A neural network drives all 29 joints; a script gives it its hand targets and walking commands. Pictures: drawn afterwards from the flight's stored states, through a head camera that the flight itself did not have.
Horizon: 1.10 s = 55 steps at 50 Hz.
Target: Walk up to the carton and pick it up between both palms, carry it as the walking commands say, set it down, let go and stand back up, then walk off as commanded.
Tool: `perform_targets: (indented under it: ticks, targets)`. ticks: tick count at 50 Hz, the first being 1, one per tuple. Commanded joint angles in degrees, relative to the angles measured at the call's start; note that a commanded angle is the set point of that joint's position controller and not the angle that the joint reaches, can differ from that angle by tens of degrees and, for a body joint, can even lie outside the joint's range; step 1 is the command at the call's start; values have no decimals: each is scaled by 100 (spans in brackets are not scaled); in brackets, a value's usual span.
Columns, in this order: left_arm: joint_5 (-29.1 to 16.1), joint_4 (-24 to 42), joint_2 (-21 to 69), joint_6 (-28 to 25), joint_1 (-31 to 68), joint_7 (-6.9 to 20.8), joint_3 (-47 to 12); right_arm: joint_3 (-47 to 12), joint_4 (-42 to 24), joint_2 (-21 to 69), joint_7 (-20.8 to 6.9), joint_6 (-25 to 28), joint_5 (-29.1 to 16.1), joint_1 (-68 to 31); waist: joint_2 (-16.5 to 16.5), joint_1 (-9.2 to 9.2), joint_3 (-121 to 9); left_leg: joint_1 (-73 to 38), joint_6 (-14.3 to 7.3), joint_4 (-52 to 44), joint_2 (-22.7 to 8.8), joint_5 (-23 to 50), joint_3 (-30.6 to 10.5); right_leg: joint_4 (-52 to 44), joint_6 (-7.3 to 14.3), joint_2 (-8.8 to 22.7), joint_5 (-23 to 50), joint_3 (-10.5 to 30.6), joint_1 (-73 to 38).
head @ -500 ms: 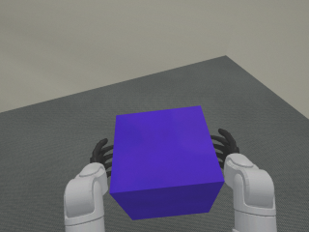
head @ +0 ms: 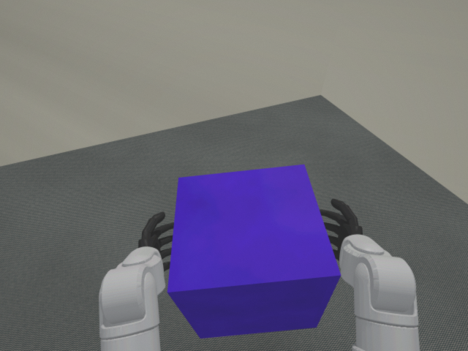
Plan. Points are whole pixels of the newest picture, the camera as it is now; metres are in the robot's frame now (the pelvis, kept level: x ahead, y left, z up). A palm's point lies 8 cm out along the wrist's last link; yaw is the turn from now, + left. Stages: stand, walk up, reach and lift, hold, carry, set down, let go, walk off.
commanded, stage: carry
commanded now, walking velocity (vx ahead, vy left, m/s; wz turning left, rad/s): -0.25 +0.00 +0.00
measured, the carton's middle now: (250, 255) +0.30 -0.01 +0.02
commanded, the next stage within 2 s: none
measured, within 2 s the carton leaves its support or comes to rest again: neither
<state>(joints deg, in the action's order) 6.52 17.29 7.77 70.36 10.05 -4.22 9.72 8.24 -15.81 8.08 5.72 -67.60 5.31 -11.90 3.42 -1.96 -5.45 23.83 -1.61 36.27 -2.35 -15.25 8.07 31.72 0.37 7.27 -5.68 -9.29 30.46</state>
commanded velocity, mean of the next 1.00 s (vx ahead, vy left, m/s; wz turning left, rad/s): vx -0.25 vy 0.00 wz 0.00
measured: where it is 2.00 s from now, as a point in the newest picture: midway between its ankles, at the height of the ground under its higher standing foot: outside the picture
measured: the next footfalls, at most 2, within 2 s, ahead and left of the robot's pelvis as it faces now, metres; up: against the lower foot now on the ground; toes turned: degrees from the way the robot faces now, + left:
right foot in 0.32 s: -0.11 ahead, -0.13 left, +0.00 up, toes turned -6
left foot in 0.66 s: -0.20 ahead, +0.15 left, +0.00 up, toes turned +6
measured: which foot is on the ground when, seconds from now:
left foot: down 0.00-0.38, up 0.40-0.64, down 0.66-0.98, up 1.00-1.00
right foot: down 0.00-0.00, up 0.02-0.30, down 0.32-0.68, up 0.70-0.94, down 0.96-1.00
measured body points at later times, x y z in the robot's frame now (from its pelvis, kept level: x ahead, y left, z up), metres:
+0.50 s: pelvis -0.15 -0.01 +0.01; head -0.15 -0.02 +0.46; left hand +0.12 +0.13 +0.07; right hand +0.12 -0.18 +0.08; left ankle -0.09 +0.12 -0.68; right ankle -0.15 -0.13 -0.72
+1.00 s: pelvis -0.36 +0.01 +0.00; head -0.34 +0.00 +0.45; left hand -0.09 +0.19 +0.08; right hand -0.05 -0.12 +0.09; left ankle -0.25 +0.14 -0.72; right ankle -0.35 -0.10 -0.72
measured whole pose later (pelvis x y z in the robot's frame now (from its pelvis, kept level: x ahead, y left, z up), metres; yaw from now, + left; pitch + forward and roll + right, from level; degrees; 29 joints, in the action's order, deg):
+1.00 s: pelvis -0.36 +0.01 +0.00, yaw -1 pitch +4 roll -1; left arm 3.4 21.5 7.6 67.4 8.4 -4.3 10.5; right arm 5.9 -19.6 8.0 5.2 -65.5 6.2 -11.4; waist -1.8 4.4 -3.2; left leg 30.8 0.9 33.6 -5.7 -8.7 4.1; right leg 34.1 0.9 0.1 -17.9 -5.1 21.5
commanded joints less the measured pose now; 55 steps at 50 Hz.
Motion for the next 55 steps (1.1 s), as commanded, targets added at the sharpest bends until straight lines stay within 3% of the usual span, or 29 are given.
perform_targets:
  ticks: [1,2,4,6,9,12,14,16,17,19,21,24,29,31,32,33,34,35,36,39,44,46,47,48,49,50,51,53,55]
  targets:
    - [-2200,527,5209,-137,3005,1292,-4256,-4144,-102,5369,-1666,-137,-2319,-2230,-2009,157,-1413,-615,-855,-1814,-2177,1355,-2261,2003,-238,-243,-2416,383,30]
    - [-2217,528,5278,-149,3067,1290,-4321,-4136,-171,5371,-1709,-101,-2318,-2316,-1716,134,-1341,-162,-915,-1973,-2049,770,-2003,2680,-144,-296,-2442,549,-63]
    - [-2373,537,5563,-246,3283,1324,-4428,-4225,-521,5492,-1711,-55,-2403,-2672,-923,143,-1356,-303,-673,-1927,-1730,176,-1597,3346,-61,-345,-1953,679,240]
    - [-2537,685,5643,-316,3420,1313,-4529,-4278,-808,5494,-1636,35,-2422,-2950,-937,202,-1544,-704,-494,-1562,-1519,1063,-1244,2964,-46,-409,-1748,616,346]
    - [-2621,882,5346,-286,3284,1301,-4594,-4114,-626,5361,-1547,31,-2238,-2399,-1219,165,-1887,-1340,-556,-1345,-1509,2258,-1276,1997,-68,-590,-2168,478,86]
    - [-2601,885,5047,-200,3056,1338,-4559,-3911,-177,5200,-1472,-1,-1894,-1513,-1556,111,-2191,-1844,-540,-1309,-1522,2586,-1295,741,-71,-742,-2195,382,-419]
    - [-2533,733,5042,-196,2899,1399,-4488,-3877,-46,5105,-1429,26,-1702,-1272,-1502,178,-2399,-1772,-316,-1194,-1420,2612,-1110,-613,-37,-514,-1231,544,-1255]
    - [-2484,646,5076,-227,2879,1474,-4430,-3966,-129,5169,-1400,84,-1676,-1404,-712,155,-2209,-897,9,-894,-1034,2390,-821,-789,101,88,-96,1283,-2031]
    - [-2526,643,5088,-255,2884,1504,-4431,-4048,-252,5241,-1403,127,-1715,-1546,-123,166,-2040,-208,179,-570,-759,1531,-530,-655,292,679,1226,1795,-2333]
    - [-2602,759,5414,-363,2935,1537,-4492,-4295,-930,5252,-1446,163,-1899,-2449,1047,252,-1660,218,268,329,-378,-486,-75,-543,860,1352,1850,2028,-1589]
    - [-2684,1147,5474,-379,3297,1519,-4523,-4517,-1332,5443,-1462,194,-2219,-3026,694,281,-1192,412,246,1705,-288,-777,-341,-658,972,1388,2264,1933,-1183]
    - [-2532,1361,5066,-332,3168,1402,-4381,-4464,-1029,5429,-1498,96,-2429,-2634,500,248,-1033,728,318,2611,-210,-843,-592,-718,868,1184,1315,1446,-1023]
    - [-2006,903,4699,-218,2101,1263,-3944,-4480,-649,5130,-1541,-84,-2488,-2018,1055,295,-1656,741,403,870,204,-1008,-286,-25,631,962,3562,1382,-2499]
    - [-1839,637,4704,-194,1766,1233,-3905,-4488,-663,5068,-1569,-85,-2499,-1994,1063,245,-1920,150,462,-664,196,-145,-254,166,413,821,3451,1291,-2785]
    - [-1813,537,4785,-185,1727,1234,-3969,-4444,-640,5022,-1589,-66,-2465,-2002,707,187,-2080,-588,475,-1354,-126,866,-392,325,157,661,2807,1107,-2422]
    - [-1837,505,4867,-193,1746,1236,-4081,-4393,-550,5002,-1602,-46,-2446,-1949,-224,189,-2135,-1433,361,-1355,-625,2326,-908,624,-89,336,1479,897,-1530]
    - [-1912,707,4943,-245,2016,1250,-4259,-4427,-610,5042,-1616,12,-2467,-2018,-1443,179,-2067,-2117,-32,-1072,-1568,4979,-1864,1133,-283,-59,-459,549,-369]
    - [-1983,797,5010,-306,2182,1261,-4355,-4473,-710,5192,-1616,42,-2533,-2085,-1962,215,-1997,-2560,-500,-775,-2161,6666,-2193,1855,-272,-389,-2435,356,414]
    - [-2074,950,5099,-327,2351,1263,-4400,-4469,-752,5284,-1629,80,-2497,-2054,-1823,199,-2003,-2354,-693,-515,-2018,6840,-1523,1967,-153,-312,-2541,673,234]
    - [-2670,1558,5382,-411,3546,1353,-4875,-4197,-1001,5391,-1584,157,-2291,-2238,-1639,150,-1747,-1339,-604,-852,-1582,4141,-1165,2484,-79,-391,-2154,621,0]
    - [-2867,1481,5000,-326,3145,1416,-4820,-3932,-863,5160,-1358,105,-1881,-1599,-1388,133,-1863,-1366,-581,-1067,-1549,2544,-1216,1306,-63,-639,-1741,411,-415]
    - [-2792,1129,4879,-231,2822,1493,-4684,-3862,-584,5014,-1291,61,-1648,-1267,-1141,192,-1943,-1256,-413,-976,-1409,2178,-1160,-189,-34,-602,-1001,427,-1071]
    - [-2750,958,4858,-193,2716,1530,-4616,-3826,-449,4994,-1263,51,-1553,-1092,-914,190,-2007,-947,-244,-856,-1288,1829,-1120,-689,43,-355,-541,728,-1652]
    - [-2688,736,4861,-184,2629,1574,-4540,-3878,-382,5008,-1250,46,-1518,-1147,-240,188,-1895,-268,-15,-487,-966,1249,-941,-997,209,231,-36,1520,-2141]
    - [-2669,659,4821,-200,2661,1599,-4467,-3973,-383,5066,-1271,49,-1546,-1182,906,181,-1674,696,254,260,-439,-103,-440,-1030,580,1282,1592,2589,-2495]
    - [-2683,594,4938,-199,2518,1634,-4443,-4021,-430,4967,-1280,54,-1570,-1370,1176,245,-1569,877,321,1501,-248,-1596,-227,-960,1024,1868,2559,2626,-2149]
    - [-2637,548,4996,-274,2619,1647,-4376,-4084,-537,5112,-1313,80,-1667,-1745,1199,254,-1508,907,274,2095,-172,-1550,-418,-821,1277,1887,2871,2329,-1751]
    - [-2582,852,5164,-314,2915,1595,-4337,-4368,-960,5324,-1383,135,-2125,-2484,536,281,-1215,696,278,3004,-104,-1132,-614,-949,1004,1375,1712,1797,-1174]
    - [-2506,1085,5087,-340,3048,1511,-4267,-4468,-970,5443,-1440,124,-2389,-2638,262,238,-1102,731,313,2972,-102,-871,-614,-1145,649,1058,279,1498,-995]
